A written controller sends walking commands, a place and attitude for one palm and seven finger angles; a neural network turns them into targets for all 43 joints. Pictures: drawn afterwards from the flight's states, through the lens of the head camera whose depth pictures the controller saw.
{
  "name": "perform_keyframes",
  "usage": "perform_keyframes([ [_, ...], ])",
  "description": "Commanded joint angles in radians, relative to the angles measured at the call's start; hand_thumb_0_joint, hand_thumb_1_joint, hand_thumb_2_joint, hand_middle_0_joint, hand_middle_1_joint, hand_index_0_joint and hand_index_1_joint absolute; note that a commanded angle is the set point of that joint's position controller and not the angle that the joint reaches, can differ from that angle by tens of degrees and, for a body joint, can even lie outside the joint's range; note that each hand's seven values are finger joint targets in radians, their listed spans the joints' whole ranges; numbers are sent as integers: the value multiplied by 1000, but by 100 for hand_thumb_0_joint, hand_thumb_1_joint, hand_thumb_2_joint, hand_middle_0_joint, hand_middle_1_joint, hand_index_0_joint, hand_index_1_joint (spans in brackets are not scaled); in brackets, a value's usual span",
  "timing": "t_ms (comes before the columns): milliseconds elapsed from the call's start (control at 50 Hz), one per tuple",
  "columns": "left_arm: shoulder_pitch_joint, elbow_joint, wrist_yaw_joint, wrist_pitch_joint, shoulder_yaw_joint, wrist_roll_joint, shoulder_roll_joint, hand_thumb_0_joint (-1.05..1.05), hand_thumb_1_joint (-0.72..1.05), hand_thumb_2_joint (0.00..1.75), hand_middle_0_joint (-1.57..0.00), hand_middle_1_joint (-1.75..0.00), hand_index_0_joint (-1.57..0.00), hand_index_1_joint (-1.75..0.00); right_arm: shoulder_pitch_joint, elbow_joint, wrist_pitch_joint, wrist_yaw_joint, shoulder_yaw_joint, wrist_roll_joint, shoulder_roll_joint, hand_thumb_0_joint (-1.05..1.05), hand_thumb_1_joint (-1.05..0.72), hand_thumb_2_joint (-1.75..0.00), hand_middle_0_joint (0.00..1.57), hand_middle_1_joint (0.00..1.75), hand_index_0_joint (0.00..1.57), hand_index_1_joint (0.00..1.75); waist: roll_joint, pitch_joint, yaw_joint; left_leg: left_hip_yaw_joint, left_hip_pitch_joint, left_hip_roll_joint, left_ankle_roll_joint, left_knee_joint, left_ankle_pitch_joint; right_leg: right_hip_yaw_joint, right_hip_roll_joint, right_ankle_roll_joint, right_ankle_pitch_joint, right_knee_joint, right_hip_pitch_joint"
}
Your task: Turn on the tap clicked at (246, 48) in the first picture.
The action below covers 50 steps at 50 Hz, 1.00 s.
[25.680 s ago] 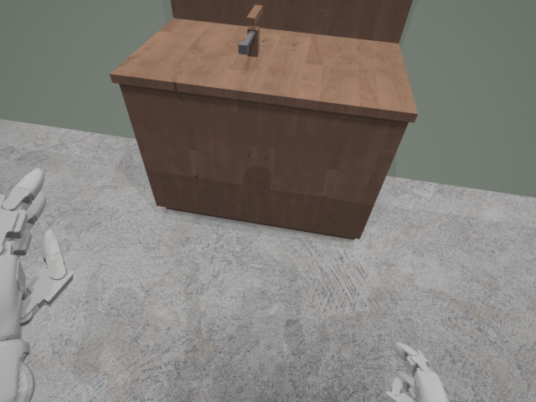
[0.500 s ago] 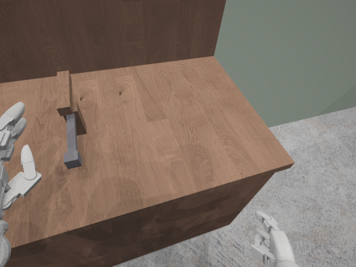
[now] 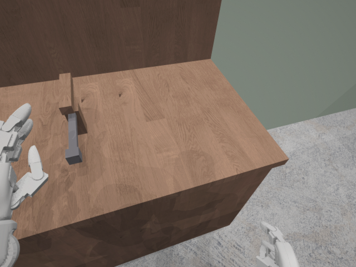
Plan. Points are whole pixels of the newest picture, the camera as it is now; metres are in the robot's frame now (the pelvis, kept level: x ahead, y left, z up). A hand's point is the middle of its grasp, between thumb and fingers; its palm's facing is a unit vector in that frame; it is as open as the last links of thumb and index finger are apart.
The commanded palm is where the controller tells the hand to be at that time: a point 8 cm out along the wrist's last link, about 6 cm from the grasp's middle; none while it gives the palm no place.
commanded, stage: come to a stop and stand still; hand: left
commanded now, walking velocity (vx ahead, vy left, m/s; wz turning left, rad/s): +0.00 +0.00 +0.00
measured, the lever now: (73, 155) +0.33 +0.27 +0.05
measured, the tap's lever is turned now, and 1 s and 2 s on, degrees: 0 0 0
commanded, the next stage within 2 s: look again from close up in 0.82 s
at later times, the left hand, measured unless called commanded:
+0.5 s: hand (49, 160) +0.25 +0.25 +0.16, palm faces +0.37 -0.84 -0.39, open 7.4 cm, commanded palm +0.18 +0.27 +0.17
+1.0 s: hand (39, 169) +0.23 +0.25 +0.16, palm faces +0.34 -0.86 -0.38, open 7.4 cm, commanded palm +0.17 +0.29 +0.17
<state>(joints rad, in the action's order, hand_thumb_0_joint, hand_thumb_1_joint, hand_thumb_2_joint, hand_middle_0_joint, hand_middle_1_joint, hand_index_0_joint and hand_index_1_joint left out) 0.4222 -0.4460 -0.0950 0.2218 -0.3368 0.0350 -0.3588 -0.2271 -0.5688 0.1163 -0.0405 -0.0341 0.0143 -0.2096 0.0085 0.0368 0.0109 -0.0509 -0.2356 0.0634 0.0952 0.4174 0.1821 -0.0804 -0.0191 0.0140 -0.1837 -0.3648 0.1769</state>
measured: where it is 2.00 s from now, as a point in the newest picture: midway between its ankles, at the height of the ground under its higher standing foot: outside the picture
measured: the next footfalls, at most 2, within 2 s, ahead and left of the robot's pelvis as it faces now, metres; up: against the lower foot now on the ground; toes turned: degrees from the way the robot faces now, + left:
none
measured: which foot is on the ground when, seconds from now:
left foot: down 0.00-1.00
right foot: down 0.00-1.00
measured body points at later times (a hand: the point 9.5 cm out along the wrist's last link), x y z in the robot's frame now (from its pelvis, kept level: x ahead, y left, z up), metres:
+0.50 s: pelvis +0.01 -0.01 +0.00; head +0.05 +0.02 +0.44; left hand +0.22 +0.29 +0.18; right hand +0.19 -0.23 -0.08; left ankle +0.03 +0.05 -0.74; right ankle +0.01 -0.11 -0.74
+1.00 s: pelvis +0.01 +0.01 +0.00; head +0.03 +0.03 +0.45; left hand +0.20 +0.29 +0.18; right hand +0.19 -0.21 -0.07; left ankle +0.03 +0.05 -0.74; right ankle +0.01 -0.11 -0.74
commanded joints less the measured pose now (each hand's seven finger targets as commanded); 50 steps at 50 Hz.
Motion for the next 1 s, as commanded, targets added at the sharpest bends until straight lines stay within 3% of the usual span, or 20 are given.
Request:
perform_keyframes([
  [0, -765, -43, -11, 101, -417, -54, -552, 0, 90, 90, -20, -30, -20, -30, 85, 79, 58, -3, 54, 2, -97, 0, -90, -90, 20, 30, 20, 30, -229, -83, 5, 171, -6, -204, -81, 40, -73, 82, 182, 69, -53, -64, 143],
  [40, -437, 16, 14, 85, -232, -22, -314, 0, 90, 90, -20, -30, -20, -30, 67, 131, 59, 26, 79, -18, -133, 0, -90, -90, 20, 30, 20, 30, -224, -205, 26, 150, 105, -160, -126, -20, -113, 89, 92, 63, -8, -102, 47],
  [100, -47, -47, 46, 68, -83, 31, -88, 0, 90, 90, -20, -30, -20, -30, 55, 156, 53, 71, 86, 21, -114, 0, -90, -90, 20, 30, 20, 30, -174, -278, 35, 144, 171, -164, -86, -10, -164, 102, 81, 6, 79, -110, 33],
  [180, 18, -167, 36, 36, -109, 21, -165, 0, 90, 90, -20, -30, -20, -30, 101, 192, 34, 69, 74, 28, -128, 0, -90, -90, 20, 30, 20, 30, 85, -129, 28, 148, 1, -187, -84, -82, 34, 90, 87, 7, -2, -32, -16],
  [240, -32, -155, 10, 34, -209, 27, -244, 0, 90, 90, -20, -30, -20, -30, 125, 204, 26, 31, 63, 25, -120, 0, -90, -90, 20, 30, 20, 30, 179, -104, 18, 138, 3, -166, -91, -66, 16, 100, 94, 15, -5, -16, 12],
  [280, -96, -167, 10, 51, -226, 29, -256, 0, 90, 90, -20, -30, -20, -30, 129, 200, 29, 12, 50, 16, -111, 0, -90, -90, 20, 30, 20, 30, 93, -90, 11, 146, 9, -159, -87, -66, 25, 136, 102, 22, -23, -16, 39],
  [300, -165, -219, -1, 54, -272, 14, -325, 0, 90, 90, -20, -30, -20, -30, 150, 192, 26, 5, 46, 16, -117, 0, -90, -90, 20, 30, 20, 30, 1, -106, 13, 143, 25, -160, -78, -70, 19, 151, 97, 23, -12, -31, 36],
  [320, -192, -213, 6, 63, -200, 21, -248, 0, 90, 90, -20, -30, -20, -30, 134, 185, 26, 2, 42, 8, -110, 0, -90, -90, 20, 30, 20, 30, -96, -120, 10, 153, 5, -165, -69, -75, 41, 139, 99, 26, -9, -35, 8],
  [360, -223, -272, 6, 75, -190, 15, -268, 0, 90, 90, -20, -30, -20, -30, 113, 188, 47, 5, 39, 7, -105, 0, -90, -90, 20, 30, 20, 30, -228, -152, 17, 146, 12, -163, -66, -65, 4, 135, 94, 27, 46, -56, -42],
  [440, -166, -338, 1, 79, -131, 17, -210, 0, 90, 90, -20, -30, -20, -30, 97, 177, 74, 18, 40, 4, -113, 0, -90, -90, 20, 30, 20, 30, -123, -226, 14, 138, 122, -149, -71, 17, -199, 140, 99, 26, 194, -39, -50],
  [520, -16, -185, 4, 52, -108, 22, -142, 0, 90, 90, -20, -30, -20, -30, 89, 154, 54, 25, 45, 5, -122, 0, -90, -90, 20, 30, 20, 30, -21, -199, 17, 139, 119, -156, -81, 18, -270, 123, 98, 22, 221, -23, -20],
  [600, -27, -139, 4, 39, -169, 20, -196, 0, 90, 90, -20, -30, -20, -30, 126, 160, 28, 13, 47, 18, -120, 0, -90, -90, 20, 30, 20, 30, -15, -160, 12, 141, 113, -165, -103, -10, -312, 113, 94, 20, 215, -31, 4],
  [620, -41, -136, 14, 42, -128, 29, -162, 0, 90, 90, -20, -30, -20, -30, 111, 164, 16, 10, 44, 10, -122, 0, -90, -90, 20, 30, 20, 30, -19, -164, 9, 146, 104, -168, -101, -19, -315, 96, 90, 18, 204, -28, 2],
  [700, -82, -221, 11, 45, -156, 24, -215, 0, 90, 90, -20, -30, -20, -30, 145, 183, 15, 4, 37, 16, -113, 0, -90, -90, 20, 30, 20, 30, -52, -172, 14, 143, 122, -171, -103, -31, -295, 105, 91, 18, 185, -22, -7],
  [720, -83, -220, 17, 49, -112, 31, -175, 0, 90, 90, -20, -30, -20, -30, 126, 181, 11, 3, 34, 5, -119, 0, -90, -90, 20, 30, 20, 30, -58, -181, 12, 146, 112, -171, -93, -35, -271, 98, 89, 19, 177, -13, -15],
  [800, -107, -322, 3, 52, -142, 17, -228, 0, 90, 90, -20, -30, -20, -30, 145, 188, 29, 4, 33, 9, -114, 0, -90, -90, 20, 30, 20, 30, -139, -198, 20, 149, 133, -175, -110, -48, -264, 95, 83, 23, 143, -32, -26],
  [820, -102, -299, 8, 55, -98, 23, -182, 0, 90, 90, -20, -30, -20, -30, 127, 183, 25, 5, 31, -2, -121, 0, -90, -90, 20, 30, 20, 30, -131, -193, 17, 162, 115, -179, -108, -62, -247, 87, 76, 25, 117, -28, -25],
  [900, -77, -255, -2, 47, -154, 18, -224, 0, 90, 90, -20, -30, -20, -30, 130, 180, 31, 3, 35, 6, -119, 0, -90, -90, 20, 30, 20, 30, -115, -171, 19, 168, 105, -183, -124, -79, -188, 92, 78, 25, 86, -17, -23],
  [920, -78, -220, 6, 48, -107, 25, -175, 0, 90, 90, -20, -30, -20, -30, 113, 174, 23, 3, 32, -1, -122, 0, -90, -90, 20, 30, 20, 30, -86, -161, 15, 175, 89, -184, -121, -89, -151, 84, 75, 25, 70, -8, -15],
  [980, -82, -192, 10, 48, -117, 26, -185, 0, 90, 90, -20, -30, -20, -30, 102, 175, 24, 1, 39, 3, -120, 0, -90, -90, 20, 30, 20, 30, -84, -137, 12, 180, 64, -187, -130, -110, -72, 92, 81, 26, 51, 4, -17],
])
